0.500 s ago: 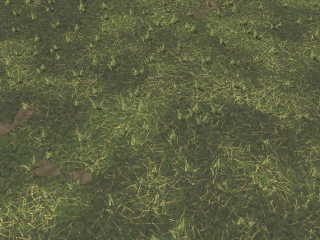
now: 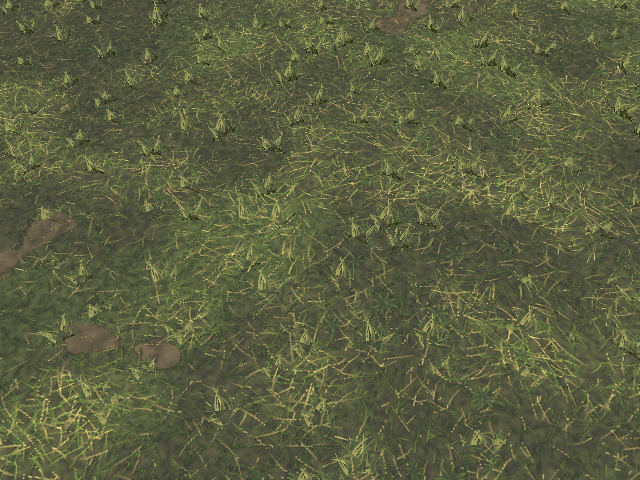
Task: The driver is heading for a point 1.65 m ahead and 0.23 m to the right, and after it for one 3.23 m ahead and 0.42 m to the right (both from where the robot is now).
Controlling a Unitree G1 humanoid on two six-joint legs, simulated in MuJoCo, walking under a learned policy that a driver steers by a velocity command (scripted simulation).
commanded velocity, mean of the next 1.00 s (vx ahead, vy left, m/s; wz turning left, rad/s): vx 0.23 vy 0.00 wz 0.00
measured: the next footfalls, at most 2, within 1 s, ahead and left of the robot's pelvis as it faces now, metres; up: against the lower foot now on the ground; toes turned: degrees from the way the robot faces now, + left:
left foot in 0.66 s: +0.40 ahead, +0.11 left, +0.00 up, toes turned +1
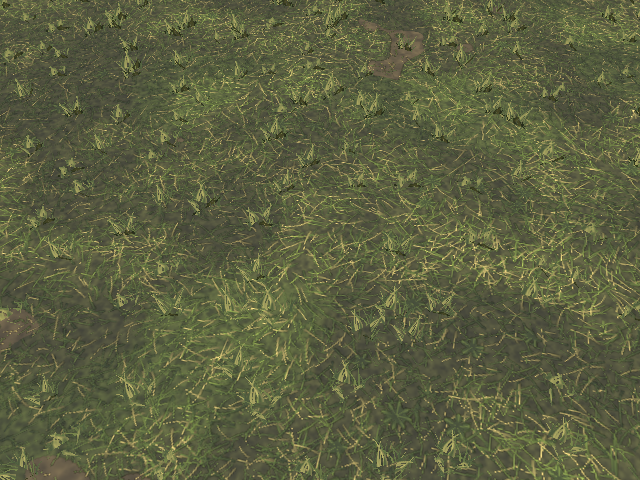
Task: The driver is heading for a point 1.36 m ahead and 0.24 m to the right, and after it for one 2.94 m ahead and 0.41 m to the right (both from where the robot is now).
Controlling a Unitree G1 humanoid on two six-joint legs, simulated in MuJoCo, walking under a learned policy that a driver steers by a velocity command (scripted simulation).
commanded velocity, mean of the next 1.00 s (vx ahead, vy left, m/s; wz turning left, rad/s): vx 0.10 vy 0.00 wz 0.00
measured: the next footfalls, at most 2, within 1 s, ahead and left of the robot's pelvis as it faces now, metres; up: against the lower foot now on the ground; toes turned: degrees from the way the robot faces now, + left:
right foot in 0.02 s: +0.09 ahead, -0.14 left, +0.00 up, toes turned +0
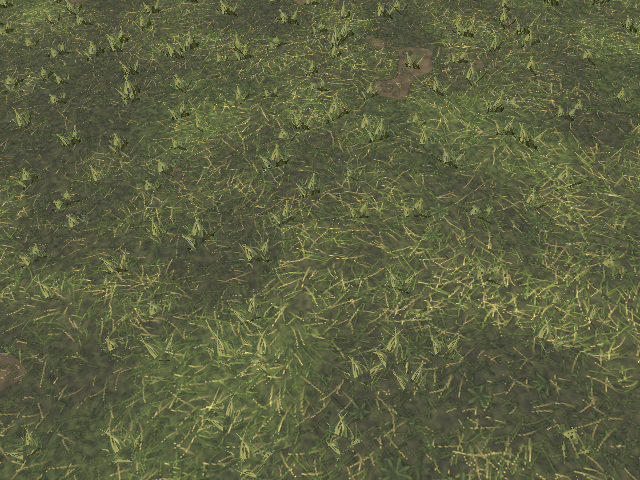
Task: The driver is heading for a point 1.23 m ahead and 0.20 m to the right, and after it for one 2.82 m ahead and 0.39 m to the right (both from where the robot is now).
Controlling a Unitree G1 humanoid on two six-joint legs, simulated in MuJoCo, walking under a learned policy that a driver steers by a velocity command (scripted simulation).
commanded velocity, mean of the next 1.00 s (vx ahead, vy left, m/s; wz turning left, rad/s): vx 0.47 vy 0.00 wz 0.00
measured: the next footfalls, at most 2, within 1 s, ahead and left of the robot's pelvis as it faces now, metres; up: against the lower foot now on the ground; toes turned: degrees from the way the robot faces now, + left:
left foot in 0.44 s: +0.41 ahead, +0.12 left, +0.00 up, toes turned +3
right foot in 1.00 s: +0.72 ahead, -0.12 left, +0.00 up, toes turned -3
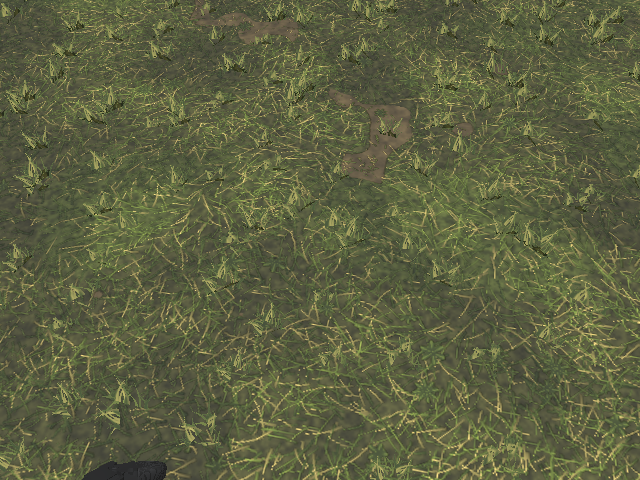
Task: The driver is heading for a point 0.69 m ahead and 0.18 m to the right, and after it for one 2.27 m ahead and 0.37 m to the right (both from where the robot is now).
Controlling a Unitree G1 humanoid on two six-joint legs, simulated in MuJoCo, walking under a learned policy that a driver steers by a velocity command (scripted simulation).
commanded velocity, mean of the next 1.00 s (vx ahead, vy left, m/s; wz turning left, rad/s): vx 0.50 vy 0.00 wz -0.27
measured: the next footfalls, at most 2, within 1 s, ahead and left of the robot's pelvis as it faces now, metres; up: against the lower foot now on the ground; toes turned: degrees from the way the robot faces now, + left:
left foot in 0.56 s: +0.48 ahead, +0.13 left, +0.00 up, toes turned -3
